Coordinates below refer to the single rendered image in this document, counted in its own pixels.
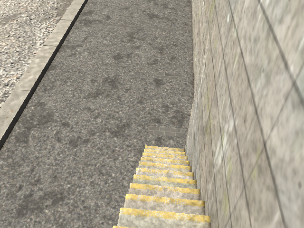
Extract stairs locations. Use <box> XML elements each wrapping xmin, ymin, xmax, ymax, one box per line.
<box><xmin>113</xmin><ymin>145</ymin><xmax>211</xmax><ymax>228</ymax></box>

